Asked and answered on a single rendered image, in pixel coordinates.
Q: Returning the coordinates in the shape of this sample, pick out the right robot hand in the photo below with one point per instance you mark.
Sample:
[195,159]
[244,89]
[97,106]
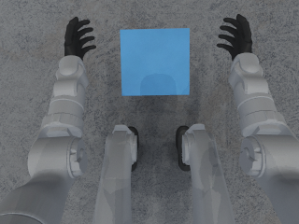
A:
[241,42]

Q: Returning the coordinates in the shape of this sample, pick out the left robot hand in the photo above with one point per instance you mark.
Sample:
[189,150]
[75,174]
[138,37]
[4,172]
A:
[73,45]

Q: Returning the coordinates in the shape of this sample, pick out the robot left forearm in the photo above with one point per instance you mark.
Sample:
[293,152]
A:
[67,101]

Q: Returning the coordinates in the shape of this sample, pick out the left robot upper arm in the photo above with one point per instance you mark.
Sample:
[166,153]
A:
[54,164]

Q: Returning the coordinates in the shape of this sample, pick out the robot left foot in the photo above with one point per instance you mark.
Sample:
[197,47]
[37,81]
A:
[134,130]

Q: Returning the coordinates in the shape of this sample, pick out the right robot shin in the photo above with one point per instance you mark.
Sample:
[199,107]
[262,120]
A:
[198,126]

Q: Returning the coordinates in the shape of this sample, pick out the robot right forearm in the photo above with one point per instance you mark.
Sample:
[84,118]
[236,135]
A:
[253,99]

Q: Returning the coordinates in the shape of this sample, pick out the right robot upper arm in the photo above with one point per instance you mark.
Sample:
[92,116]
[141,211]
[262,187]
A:
[273,161]

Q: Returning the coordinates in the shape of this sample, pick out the carton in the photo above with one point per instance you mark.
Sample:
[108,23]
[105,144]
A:
[155,61]

